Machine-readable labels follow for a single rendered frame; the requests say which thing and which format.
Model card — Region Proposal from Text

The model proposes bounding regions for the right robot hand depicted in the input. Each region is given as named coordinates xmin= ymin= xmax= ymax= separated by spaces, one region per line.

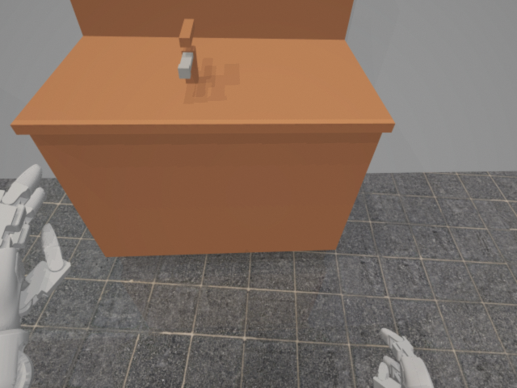
xmin=373 ymin=328 xmax=434 ymax=388

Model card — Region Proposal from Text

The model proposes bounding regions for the tap lever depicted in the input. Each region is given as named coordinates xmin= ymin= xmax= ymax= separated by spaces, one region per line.
xmin=178 ymin=53 xmax=193 ymax=78

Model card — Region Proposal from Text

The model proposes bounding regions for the robot left forearm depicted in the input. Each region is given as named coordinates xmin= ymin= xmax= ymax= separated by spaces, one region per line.
xmin=0 ymin=329 xmax=34 ymax=388

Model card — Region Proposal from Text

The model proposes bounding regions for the counter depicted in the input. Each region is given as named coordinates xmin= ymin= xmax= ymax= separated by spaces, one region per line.
xmin=10 ymin=0 xmax=395 ymax=257

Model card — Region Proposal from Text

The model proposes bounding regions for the left robot hand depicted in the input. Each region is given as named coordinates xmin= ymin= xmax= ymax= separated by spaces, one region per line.
xmin=0 ymin=164 xmax=71 ymax=331

